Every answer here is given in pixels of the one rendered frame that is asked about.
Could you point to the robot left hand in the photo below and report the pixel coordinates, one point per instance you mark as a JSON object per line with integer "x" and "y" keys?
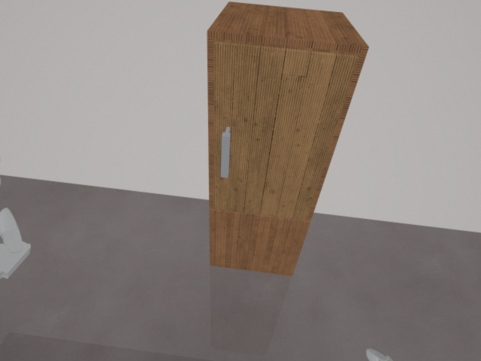
{"x": 14, "y": 250}

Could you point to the cupboard door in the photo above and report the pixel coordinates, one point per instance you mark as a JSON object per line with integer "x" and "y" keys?
{"x": 282, "y": 106}

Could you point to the handle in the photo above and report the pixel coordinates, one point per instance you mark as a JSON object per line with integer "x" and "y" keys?
{"x": 225, "y": 152}

